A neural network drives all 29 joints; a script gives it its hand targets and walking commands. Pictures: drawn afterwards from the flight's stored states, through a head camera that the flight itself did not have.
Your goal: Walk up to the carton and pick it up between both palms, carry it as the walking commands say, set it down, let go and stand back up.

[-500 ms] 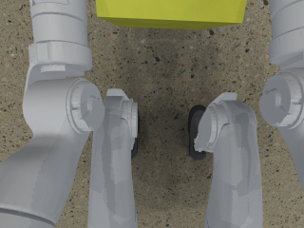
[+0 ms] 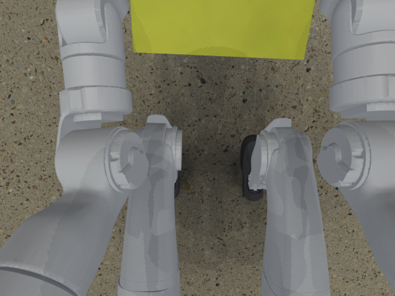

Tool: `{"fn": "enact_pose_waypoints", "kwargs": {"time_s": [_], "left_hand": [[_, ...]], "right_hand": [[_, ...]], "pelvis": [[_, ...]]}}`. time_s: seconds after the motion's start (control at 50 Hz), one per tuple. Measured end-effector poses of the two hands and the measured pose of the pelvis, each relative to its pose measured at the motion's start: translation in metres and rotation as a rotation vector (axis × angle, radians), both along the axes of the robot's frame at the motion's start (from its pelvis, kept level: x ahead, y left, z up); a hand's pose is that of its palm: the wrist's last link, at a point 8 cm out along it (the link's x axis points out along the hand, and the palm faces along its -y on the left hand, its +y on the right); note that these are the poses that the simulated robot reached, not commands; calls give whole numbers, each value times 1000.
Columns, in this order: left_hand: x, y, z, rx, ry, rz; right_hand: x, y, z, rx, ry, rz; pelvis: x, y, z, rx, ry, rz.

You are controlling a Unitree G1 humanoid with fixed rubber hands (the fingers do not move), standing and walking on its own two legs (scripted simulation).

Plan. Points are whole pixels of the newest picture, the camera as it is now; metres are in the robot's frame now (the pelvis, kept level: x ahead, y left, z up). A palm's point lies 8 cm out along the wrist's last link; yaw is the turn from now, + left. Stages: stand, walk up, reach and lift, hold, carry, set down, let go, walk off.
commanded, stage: reach and lift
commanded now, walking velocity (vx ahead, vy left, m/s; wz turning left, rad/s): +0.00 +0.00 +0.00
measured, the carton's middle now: out of the picture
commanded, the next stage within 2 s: none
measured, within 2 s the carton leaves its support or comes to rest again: neither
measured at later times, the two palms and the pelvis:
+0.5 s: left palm out of the picture +0.53 +0.18 +0.01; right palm out of the picture +0.56 -0.12 +0.02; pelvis +0.00 +0.00 +0.05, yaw +0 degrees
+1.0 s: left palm out of the picture +0.50 +0.17 +0.13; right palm out of the picture +0.53 -0.13 +0.13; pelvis +0.05 +0.00 +0.13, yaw +0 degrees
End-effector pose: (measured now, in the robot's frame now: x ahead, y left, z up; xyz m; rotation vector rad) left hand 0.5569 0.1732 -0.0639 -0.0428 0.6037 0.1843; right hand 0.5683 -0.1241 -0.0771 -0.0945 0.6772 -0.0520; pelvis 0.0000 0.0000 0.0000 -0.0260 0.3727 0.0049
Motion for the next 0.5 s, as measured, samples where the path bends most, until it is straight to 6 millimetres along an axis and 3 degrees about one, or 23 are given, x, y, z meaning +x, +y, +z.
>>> {"fn": "enact_pose_waypoints", "kwargs": {"time_s": [0.12,0.32,0.4,0.5], "left_hand": [[0,1,21,-6,-9,4],[-11,3,27,-4,31,3],[-19,3,41,17,26,-11],[-24,5,75,21,-19,-8]], "right_hand": [[1,1,21,6,-7,-1],[-3,3,37,11,32,-8],[-7,3,57,3,17,-5],[-11,5,93,0,-28,1]], "pelvis": [[0,0,13,0,-10,2],[5,1,37,-3,-22,4],[2,2,42,-4,-55,6],[-5,2,51,-6,-90,7]]}}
